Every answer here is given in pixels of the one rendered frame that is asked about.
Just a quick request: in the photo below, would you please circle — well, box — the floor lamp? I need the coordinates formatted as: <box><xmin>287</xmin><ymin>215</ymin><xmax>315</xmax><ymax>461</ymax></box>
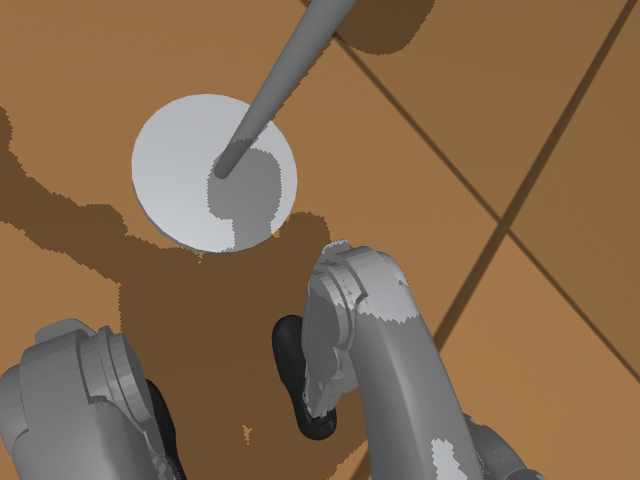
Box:
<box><xmin>131</xmin><ymin>0</ymin><xmax>357</xmax><ymax>255</ymax></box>

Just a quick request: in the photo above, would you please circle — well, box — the left robot foot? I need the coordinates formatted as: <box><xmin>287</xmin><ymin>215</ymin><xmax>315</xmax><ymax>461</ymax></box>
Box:
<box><xmin>145</xmin><ymin>378</ymin><xmax>187</xmax><ymax>480</ymax></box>

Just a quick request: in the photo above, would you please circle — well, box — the right robot foot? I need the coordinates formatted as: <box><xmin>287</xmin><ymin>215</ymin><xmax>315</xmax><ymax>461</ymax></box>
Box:
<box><xmin>272</xmin><ymin>315</ymin><xmax>337</xmax><ymax>441</ymax></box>

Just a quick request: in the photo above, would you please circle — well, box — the right robot hand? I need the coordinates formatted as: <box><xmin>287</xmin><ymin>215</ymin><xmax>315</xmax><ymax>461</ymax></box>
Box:
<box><xmin>463</xmin><ymin>413</ymin><xmax>528</xmax><ymax>480</ymax></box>

